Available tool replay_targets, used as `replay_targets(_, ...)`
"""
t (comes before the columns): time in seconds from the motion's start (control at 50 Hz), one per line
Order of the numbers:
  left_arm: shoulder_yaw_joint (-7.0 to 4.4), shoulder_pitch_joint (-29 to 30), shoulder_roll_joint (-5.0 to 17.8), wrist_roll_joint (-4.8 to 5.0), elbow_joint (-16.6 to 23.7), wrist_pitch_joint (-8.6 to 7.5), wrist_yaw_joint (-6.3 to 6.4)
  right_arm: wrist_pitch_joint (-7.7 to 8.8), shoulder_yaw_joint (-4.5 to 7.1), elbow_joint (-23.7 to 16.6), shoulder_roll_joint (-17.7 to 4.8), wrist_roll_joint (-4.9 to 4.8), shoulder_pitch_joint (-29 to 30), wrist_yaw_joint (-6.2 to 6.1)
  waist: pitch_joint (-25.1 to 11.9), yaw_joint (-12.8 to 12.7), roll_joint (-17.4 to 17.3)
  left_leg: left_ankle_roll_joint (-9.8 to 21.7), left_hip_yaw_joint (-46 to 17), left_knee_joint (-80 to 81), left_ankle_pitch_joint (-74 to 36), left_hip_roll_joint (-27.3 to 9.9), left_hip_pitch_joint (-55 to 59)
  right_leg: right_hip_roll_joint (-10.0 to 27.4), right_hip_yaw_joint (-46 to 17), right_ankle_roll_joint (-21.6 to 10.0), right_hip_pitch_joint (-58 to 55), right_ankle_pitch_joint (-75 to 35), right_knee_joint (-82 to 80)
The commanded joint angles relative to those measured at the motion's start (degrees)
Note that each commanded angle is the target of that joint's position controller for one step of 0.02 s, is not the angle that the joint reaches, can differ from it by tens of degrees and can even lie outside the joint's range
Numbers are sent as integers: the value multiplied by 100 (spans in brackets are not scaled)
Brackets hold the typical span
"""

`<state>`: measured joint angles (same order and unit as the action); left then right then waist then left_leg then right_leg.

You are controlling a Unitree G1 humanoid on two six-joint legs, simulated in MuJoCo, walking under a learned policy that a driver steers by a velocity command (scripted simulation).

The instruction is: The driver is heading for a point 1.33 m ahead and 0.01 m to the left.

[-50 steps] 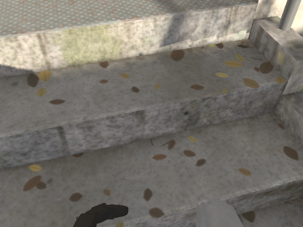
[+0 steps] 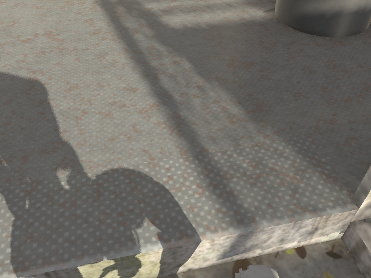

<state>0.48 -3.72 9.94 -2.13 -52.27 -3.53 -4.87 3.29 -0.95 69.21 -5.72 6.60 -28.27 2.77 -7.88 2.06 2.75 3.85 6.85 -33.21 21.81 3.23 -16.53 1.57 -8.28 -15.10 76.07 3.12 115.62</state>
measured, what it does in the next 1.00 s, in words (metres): climbs: right foot 0.17 m higher, then left foot 0.17 m higher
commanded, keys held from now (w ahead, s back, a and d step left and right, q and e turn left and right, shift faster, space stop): w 1.00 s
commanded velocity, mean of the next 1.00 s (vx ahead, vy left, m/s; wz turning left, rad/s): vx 0.50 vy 0.00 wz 0.00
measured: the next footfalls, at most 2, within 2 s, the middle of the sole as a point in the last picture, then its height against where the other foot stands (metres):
right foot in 0.22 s outside the picture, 0.17 m higher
left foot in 0.82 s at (164, 203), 0.17 m higher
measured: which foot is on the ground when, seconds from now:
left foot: down 0.00-0.28, up 0.30-0.80, down 0.82-1.00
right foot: up 0.00-0.20, down 0.22-0.90, up 0.92-1.00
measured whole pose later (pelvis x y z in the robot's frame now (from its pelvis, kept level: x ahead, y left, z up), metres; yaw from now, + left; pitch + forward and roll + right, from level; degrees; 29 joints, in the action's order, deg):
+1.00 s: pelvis +0.58 -0.01 +0.27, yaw +1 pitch +6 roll +2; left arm -1.1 -20.2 11.0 -2.1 -61.2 -6.9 -4.8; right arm 4.1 0.6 53.1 -10.5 3.3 -6.6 2.5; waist -7.0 1.0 1.6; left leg 5.1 8.6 -65.1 29.4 1.8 -42.4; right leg -2.8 -13.2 -7.5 33.3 2.2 89.3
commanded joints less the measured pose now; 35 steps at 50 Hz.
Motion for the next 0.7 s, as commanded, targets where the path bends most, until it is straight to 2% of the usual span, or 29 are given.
replay_targets(0.02,267,723,-273,5,365,23,119,126,-131,-33,76,191,-385,-36,727,12,-564,959,-1489,1546,-1397,-1423,913,127,196,-268,1746,467,889)
replay_targets(0.04,309,904,-252,53,503,26,176,142,-133,21,47,230,-508,-39,741,20,-492,932,-1446,1620,-1350,-1504,1270,235,220,-282,1969,524,562)
replay_targets(0.06,315,1471,-98,22,803,40,203,182,-140,16,-54,242,-567,-17,689,84,-230,893,-1275,1874,-1186,-1463,1266,434,627,-214,1679,336,-664)
replay_targets(0.08,303,1960,-40,45,1090,141,221,201,-151,83,-131,212,-861,19,718,244,-339,902,-1382,2146,-1249,-1564,1134,593,808,-68,1439,-86,-1179)
replay_targets(0.1,313,2389,-56,-22,1288,273,136,169,-166,-166,-110,65,-609,120,729,223,-517,981,-902,2669,-1466,-1477,332,714,1412,30,303,-212,-2158)
replay_targets(0.12,420,3154,-235,-79,1583,466,85,158,-208,-96,-70,-50,-713,287,895,310,-789,1023,-937,3264,-1667,-1694,-701,744,1323,150,-886,627,-2623)
replay_targets(0.14,404,2801,-327,-128,1507,545,1,226,-179,-336,-212,-279,-395,331,832,59,-961,1053,-594,3276,-2349,-1677,-894,561,1683,306,-1854,908,-2994)
replay_targets(0.16,365,2701,-308,-102,1501,514,-59,349,-148,-326,-423,-408,-593,359,680,-49,-1201,1096,-566,3026,-4169,-1796,-552,218,1786,423,-2401,1412,-3035)
replay_targets(0.2,264,2072,-160,16,1364,459,-127,490,65,-366,-1164,-496,-626,318,409,-413,-1174,1111,-361,2222,-8082,-1951,1356,-297,2074,453,-2682,1877,-4396)
replay_targets(0.22,242,1581,-138,-10,1150,329,-93,488,161,-297,-1319,-439,-560,314,191,-523,-1318,911,-275,1714,-9013,-2040,1910,-376,1838,301,-3156,1903,-4960)
replay_targets(0.24,205,792,36,47,950,263,-22,507,172,-209,-1036,-163,-1051,391,-895,-407,-1073,645,-377,860,-9268,-1758,882,-271,1181,56,-5294,427,-4539)
replay_targets(0.26,146,9,268,167,739,270,10,479,172,-155,-939,-48,-1229,465,-1283,-658,-527,581,-679,-224,-7876,-1355,-541,100,-24,-182,-6789,1220,-5550)
replay_targets(0.28,-24,-1128,674,82,344,371,73,361,206,-288,-780,-79,-888,527,-1455,-1137,43,524,-950,-1363,-5598,-736,-1530,529,-1376,-300,-7726,2347,-7106)
replay_targets(0.3,-204,-2097,1135,-125,-50,338,167,261,278,-307,-460,-295,-342,591,-1131,-1312,627,279,-1614,-3744,-2274,-245,-2479,1252,-3429,-490,-7520,2927,-8773)
replay_targets(0.32,-344,-2302,1263,-125,-252,196,290,223,389,-303,-650,-507,-167,521,-813,-1313,589,254,-2445,-5873,-2534,-132,-2837,1341,-3917,-133,-6793,3617,-9167)
replay_targets(0.34,-321,-1952,1066,-46,-397,49,346,333,415,-463,-535,-494,248,373,-93,-1019,699,337,-2585,-6939,-2666,-75,-3228,1291,-3319,56,-5939,3346,-9088)
replay_targets(0.36,-260,-1428,669,63,-530,11,274,414,393,-664,-472,-513,548,282,-16,-722,295,525,-2480,-7953,-2486,137,-3596,1348,-2939,-72,-5762,2178,-8996)
replay_targets(0.4,-62,-744,-65,-38,-805,19,183,380,234,-1026,-85,-661,1164,165,38,-211,-773,956,-2499,-8443,-2363,-12,-4243,1544,-2070,277,-5377,896,-8977)
replay_targets(0.42,6,-633,-228,-203,-905,-7,155,266,197,-1102,-44,-637,1144,101,106,86,-764,1069,-2431,-8126,-2581,-137,-4557,1415,-1421,476,-5267,507,-9012)
replay_targets(0.46,-58,-427,-297,-214,-864,-83,166,107,95,-1151,96,-574,1133,200,216,325,-382,1139,-1863,-8163,-1895,-417,-4947,961,-95,531,-5193,896,-9356)
replay_targets(0.48,-30,-329,-397,-206,-805,-134,187,60,87,-1165,39,-525,1105,234,359,425,-121,1139,-1698,-8377,-1700,-413,-5066,787,138,501,-4995,1222,-9607)
replay_targets(0.52,0,-1029,-351,-473,-1008,-143,238,54,-9,-1391,-44,-551,1708,263,484,144,-63,1162,-1307,-9435,-1480,-390,-5730,694,307,319,-5081,1379,-9857)
replay_targets(0.54,14,-1354,-291,-534,-1110,-147,221,33,-50,-1569,-112,-539,2033,264,604,43,-193,1231,-1237,-9348,-1599,-448,-6113,670,377,315,-5247,1536,-9939)
replay_targets(0.56,36,-1771,-270,-570,-1240,-143,232,30,-106,-1756,-130,-515,2327,239,617,-87,-32,1288,-1172,-9609,-1497,-482,-6577,757,214,252,-5607,1493,-10003)
replay_targets(0.6,118,-2277,-239,-630,-1425,-123,201,6,-201,-2085,-225,-577,2775,115,666,-195,-66,1280,-1152,-9434,-1423,-704,-7471,867,147,284,-6391,1490,-9938)
replay_targets(0.62,155,-2563,-144,-716,-1486,-142,123,-33,-199,-2433,-426,-539,3347,61,597,-291,-337,1150,-939,-8055,-1959,-921,-7299,912,215,346,-6511,1516,-10140)
replay_targets(0.66,220,-3094,-163,-668,-1577,-183,41,-154,-197,-2755,-558,-542,3997,-13,718,-515,35,817,-737,-7172,-2195,-1210,-7123,1134,54,166,-6541,968,-10507)
replay_targets(0.68,226,-3195,-117,-507,-1453,-188,-8,-286,-243,-2842,-405,-427,4434,45,775,-629,165,806,-162,-6521,-1749,-1166,-6595,1228,307,52,-6436,671,-11041)
replay_targets(0.7,297,-3396,-233,-416,-1467,-240,-63,-378,-247,-2901,-266,-416,4629,65,954,-684,453,737,-208,-6353,-1409,-1165,-6246,1328,219,35,-6385,139,-11159)
Velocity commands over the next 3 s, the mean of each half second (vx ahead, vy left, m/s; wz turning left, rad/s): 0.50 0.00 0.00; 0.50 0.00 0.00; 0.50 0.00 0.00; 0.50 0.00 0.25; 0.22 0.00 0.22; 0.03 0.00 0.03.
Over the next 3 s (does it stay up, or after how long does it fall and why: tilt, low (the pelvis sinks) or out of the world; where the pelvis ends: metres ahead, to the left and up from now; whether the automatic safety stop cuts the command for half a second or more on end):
stays up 1.30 0.00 0.35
